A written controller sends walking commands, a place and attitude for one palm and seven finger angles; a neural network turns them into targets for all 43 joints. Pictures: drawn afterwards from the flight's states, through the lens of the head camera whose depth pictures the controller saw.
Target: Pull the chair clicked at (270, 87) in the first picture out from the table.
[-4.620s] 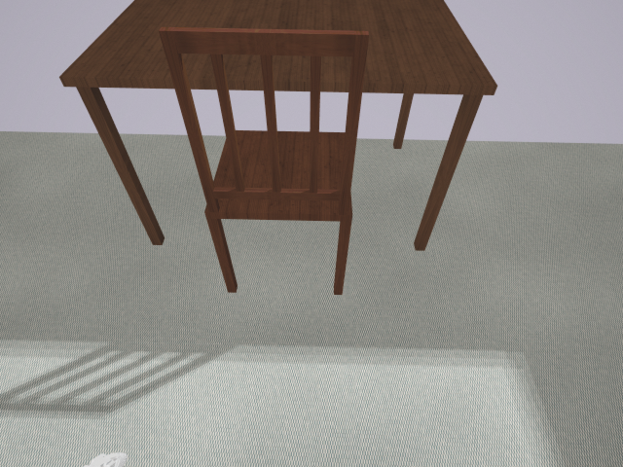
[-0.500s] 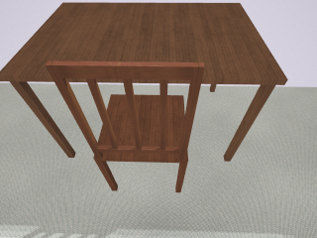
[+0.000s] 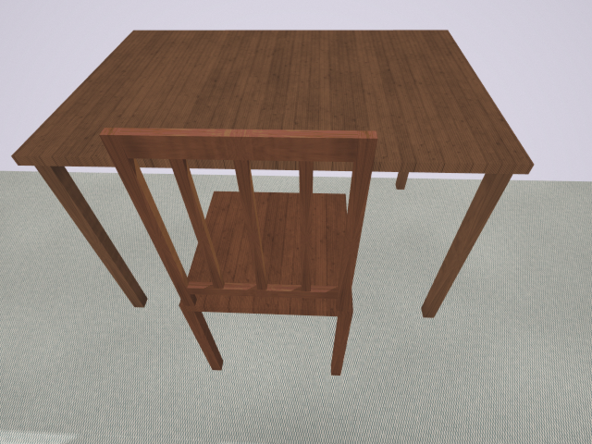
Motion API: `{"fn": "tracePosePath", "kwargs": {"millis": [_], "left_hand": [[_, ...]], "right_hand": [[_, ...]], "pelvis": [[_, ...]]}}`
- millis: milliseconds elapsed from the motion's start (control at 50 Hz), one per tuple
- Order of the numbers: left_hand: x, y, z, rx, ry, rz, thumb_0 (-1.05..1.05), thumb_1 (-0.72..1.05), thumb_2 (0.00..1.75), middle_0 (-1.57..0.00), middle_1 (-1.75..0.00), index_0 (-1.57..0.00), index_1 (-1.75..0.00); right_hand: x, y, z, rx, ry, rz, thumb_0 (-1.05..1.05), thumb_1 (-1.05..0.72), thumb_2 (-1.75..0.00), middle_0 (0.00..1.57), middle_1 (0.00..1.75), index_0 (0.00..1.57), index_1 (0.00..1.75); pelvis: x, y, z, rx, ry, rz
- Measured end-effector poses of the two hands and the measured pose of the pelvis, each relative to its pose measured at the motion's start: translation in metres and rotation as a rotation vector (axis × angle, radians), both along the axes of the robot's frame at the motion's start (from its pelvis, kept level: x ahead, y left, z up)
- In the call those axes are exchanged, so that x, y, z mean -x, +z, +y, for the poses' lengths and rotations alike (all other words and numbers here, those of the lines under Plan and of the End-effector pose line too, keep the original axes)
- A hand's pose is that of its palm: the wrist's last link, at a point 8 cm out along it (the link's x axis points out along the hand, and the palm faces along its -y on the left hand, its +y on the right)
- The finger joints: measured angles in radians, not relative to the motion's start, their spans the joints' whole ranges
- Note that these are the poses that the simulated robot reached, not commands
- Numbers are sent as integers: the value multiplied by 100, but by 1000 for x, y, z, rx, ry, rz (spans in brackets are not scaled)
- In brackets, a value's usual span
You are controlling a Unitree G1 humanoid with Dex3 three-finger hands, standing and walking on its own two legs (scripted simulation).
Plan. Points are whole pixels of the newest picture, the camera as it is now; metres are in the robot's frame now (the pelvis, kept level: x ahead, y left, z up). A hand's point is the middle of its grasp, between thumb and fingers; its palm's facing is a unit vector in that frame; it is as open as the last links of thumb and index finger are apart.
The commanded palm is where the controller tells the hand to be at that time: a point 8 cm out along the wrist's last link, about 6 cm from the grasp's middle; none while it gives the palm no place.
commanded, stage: look again from close up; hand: left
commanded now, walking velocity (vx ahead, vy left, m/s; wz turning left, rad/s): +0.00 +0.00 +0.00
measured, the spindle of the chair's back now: (253, 234) +0.50 +0.11 -0.06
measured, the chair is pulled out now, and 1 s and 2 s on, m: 0.00 0.00 0.00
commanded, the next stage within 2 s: shuffle to correct the standing spot in 0.26 s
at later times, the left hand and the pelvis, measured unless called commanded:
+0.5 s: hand out of the picture -0.02 +0.17 -0.17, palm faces +0.03 -0.98 -0.18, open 7.4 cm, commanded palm none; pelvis -0.01 +0.01 +0.00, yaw +0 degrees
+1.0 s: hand out of the picture +0.05 +0.20 -0.19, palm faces +0.06 -0.98 -0.17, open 7.4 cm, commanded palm none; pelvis +0.06 +0.04 -0.01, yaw +0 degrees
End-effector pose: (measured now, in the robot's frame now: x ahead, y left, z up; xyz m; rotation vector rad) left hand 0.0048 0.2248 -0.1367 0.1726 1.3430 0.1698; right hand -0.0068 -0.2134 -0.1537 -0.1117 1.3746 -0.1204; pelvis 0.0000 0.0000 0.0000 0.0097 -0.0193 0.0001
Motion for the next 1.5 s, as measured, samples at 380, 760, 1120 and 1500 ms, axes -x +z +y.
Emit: {"fn": "tracePosePath", "kwargs": {"millis": [380,760,1120,1500], "left_hand": [[26,-4,-5,39,12,55,1,92,90,-20,-30,-20,-29],[10,-19,19,53,31,118,1,91,90,-20,-30,-20,-29],[-47,-13,30,43,32,73,1,92,90,-20,-30,-20,-29],[-61,19,57,-113,-50,-112,1,91,90,-20,-30,-20,-29]], "right_hand": [[23,4,12,-5,-7,53,0,-91,-90,19,30,19,30],[13,0,34,18,-38,94,0,-91,-90,19,30,19,30],[-77,8,33,64,-9,-10,2,-95,-90,20,30,20,30],[-96,15,-25,74,32,-164,0,-91,-90,20,30,20,30]], "pelvis": [[7,2,6,1,-2,0],[-34,-11,28,-1,-18,13],[-64,-1,42,-4,-4,8],[-18,0,15,3,12,-2]]}}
